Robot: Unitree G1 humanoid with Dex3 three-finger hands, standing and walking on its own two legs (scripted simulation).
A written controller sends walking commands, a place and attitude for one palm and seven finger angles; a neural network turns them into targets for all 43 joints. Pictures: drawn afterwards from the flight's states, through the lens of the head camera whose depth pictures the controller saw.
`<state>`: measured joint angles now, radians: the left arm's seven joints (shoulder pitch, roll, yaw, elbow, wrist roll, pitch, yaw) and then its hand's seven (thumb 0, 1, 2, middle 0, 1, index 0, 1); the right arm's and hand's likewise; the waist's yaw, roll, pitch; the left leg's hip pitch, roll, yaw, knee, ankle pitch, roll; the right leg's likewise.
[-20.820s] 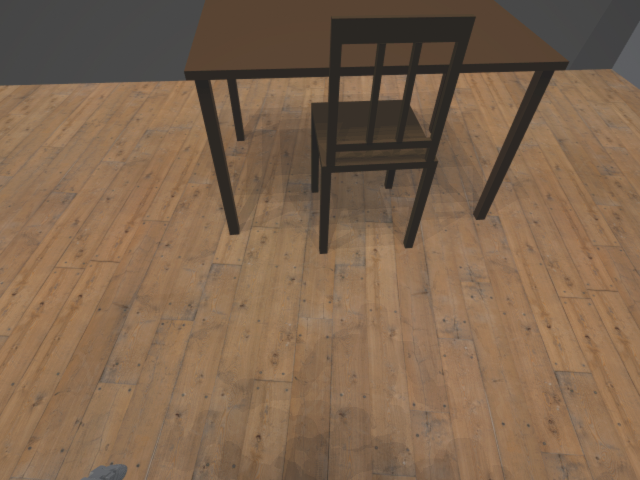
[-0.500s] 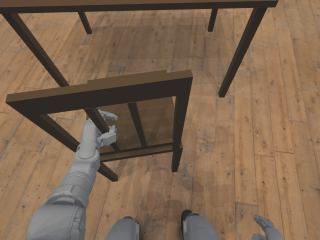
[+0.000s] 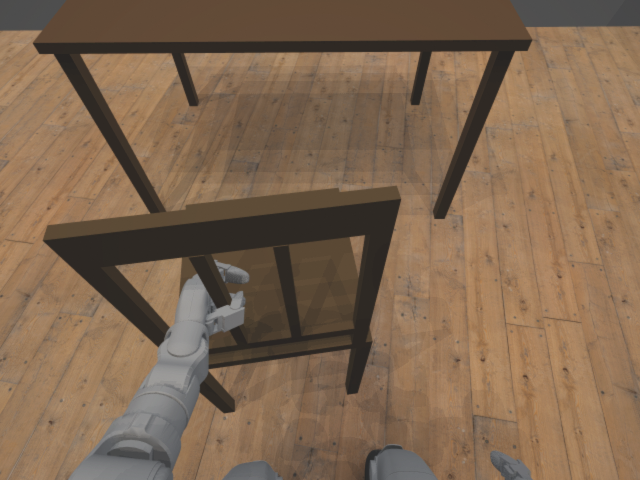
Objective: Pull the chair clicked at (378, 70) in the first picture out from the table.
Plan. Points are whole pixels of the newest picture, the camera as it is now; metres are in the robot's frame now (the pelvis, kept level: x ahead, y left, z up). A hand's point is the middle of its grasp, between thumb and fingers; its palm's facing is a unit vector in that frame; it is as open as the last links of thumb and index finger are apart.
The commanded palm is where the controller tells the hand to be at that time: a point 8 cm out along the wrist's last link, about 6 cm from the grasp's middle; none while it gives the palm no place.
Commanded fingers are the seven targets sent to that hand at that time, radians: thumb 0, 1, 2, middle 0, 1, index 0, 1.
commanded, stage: stop walking, hand still on the chair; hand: left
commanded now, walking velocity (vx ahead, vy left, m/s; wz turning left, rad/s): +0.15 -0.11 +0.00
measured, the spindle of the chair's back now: (224, 304) +0.35 +0.16 -0.07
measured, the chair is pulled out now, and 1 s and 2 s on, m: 0.55 0.59 0.59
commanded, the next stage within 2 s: open the thumb and straighten the fingers in 0.70 s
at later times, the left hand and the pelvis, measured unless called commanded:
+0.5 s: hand (225, 334) +0.30 +0.15 -0.06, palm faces +0.05 -0.98 -0.19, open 5.2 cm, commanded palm +0.28 +0.20 -0.04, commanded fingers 0.00 0.90 0.90 -0.50 -1.45 -0.50 -1.45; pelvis +0.04 +0.00 +0.01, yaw -2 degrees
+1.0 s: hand (223, 331) +0.31 +0.15 -0.06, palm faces +0.04 -0.99 -0.15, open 6.6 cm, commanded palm +0.28 +0.20 -0.04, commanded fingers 0.00 -0.43 0.26 -0.47 -1.38 -0.47 -1.38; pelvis +0.05 +0.00 +0.00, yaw +1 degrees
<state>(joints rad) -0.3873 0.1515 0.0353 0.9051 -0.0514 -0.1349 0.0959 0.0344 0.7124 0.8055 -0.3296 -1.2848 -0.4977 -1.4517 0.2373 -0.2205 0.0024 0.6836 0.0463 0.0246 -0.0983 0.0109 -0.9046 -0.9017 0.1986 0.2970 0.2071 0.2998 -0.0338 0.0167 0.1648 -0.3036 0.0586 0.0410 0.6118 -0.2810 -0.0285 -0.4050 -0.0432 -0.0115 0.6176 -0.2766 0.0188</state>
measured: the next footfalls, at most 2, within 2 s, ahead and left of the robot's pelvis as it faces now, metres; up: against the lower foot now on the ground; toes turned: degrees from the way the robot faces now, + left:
none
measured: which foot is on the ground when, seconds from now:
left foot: down 0.00-1.00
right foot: down 0.00-1.00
